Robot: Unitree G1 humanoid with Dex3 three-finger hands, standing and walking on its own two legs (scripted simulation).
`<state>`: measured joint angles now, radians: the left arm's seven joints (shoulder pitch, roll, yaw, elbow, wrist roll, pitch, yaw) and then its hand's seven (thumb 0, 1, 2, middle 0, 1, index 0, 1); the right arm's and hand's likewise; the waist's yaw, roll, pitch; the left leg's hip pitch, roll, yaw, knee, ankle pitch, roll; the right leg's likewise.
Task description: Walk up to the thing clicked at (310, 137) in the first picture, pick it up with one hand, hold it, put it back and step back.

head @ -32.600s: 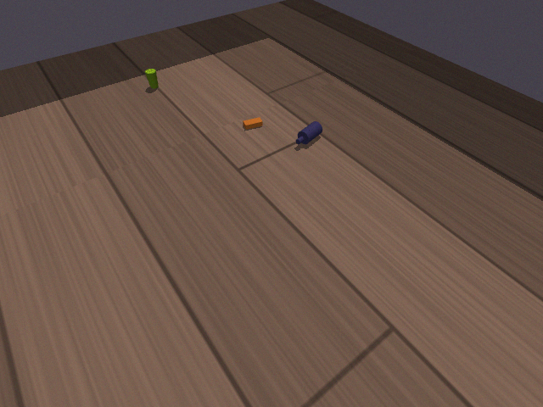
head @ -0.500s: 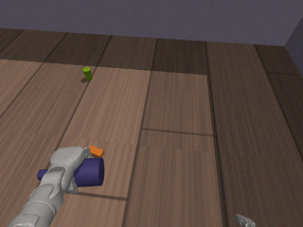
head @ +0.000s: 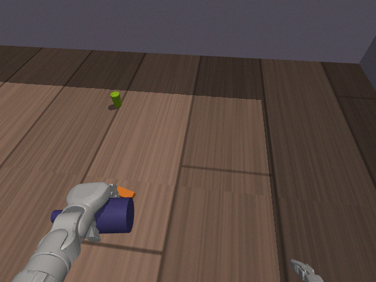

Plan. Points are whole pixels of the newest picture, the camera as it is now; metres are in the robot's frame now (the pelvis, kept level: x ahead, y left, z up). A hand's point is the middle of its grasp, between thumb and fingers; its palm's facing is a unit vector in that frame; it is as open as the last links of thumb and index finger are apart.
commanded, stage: hold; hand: left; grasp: from above
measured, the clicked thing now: (92, 215) +0.31 +0.23 -0.07
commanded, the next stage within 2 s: crouch in 1.18 s
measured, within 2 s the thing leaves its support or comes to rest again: neither
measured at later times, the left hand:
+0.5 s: hand (93, 216) +0.29 +0.22 -0.03, palm faces -0.45 -0.05 -0.89, open 10.8 cm
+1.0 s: hand (91, 216) +0.29 +0.22 -0.03, palm faces -0.46 -0.05 -0.89, open 10.9 cm
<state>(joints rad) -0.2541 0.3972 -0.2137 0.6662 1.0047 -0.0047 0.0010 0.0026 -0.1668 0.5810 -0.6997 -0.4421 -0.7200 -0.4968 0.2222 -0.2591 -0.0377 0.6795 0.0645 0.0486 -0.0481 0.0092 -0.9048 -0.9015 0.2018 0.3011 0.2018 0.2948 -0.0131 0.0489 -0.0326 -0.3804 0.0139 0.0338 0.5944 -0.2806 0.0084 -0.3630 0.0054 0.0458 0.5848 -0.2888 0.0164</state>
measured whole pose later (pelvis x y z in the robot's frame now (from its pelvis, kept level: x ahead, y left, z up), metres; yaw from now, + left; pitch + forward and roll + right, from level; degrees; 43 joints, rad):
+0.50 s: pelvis -0.01 +0.00 +0.01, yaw +0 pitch +1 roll +0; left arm -0.23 0.40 -0.22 0.60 0.99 0.00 -0.04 0.00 -0.18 0.59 -0.70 -0.45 -0.72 -0.50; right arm 0.20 -0.26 -0.03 0.67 0.07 0.06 -0.06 0.01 -0.91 -0.90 0.20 0.30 0.20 0.29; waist 0.00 0.05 -0.01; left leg -0.30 0.01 0.04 0.52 -0.24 0.01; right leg -0.29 0.00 0.05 0.52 -0.25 0.02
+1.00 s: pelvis -0.01 +0.00 +0.01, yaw +0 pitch +1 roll +0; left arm -0.24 0.41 -0.21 0.62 0.99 -0.03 -0.04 0.00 -0.18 0.61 -0.69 -0.47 -0.71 -0.52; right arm 0.19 -0.26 -0.02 0.67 0.08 0.08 -0.07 0.01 -0.91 -0.90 0.20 0.30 0.20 0.29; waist 0.00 0.05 0.01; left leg -0.28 0.01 0.03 0.48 -0.22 0.01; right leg -0.26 0.00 0.04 0.48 -0.23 0.01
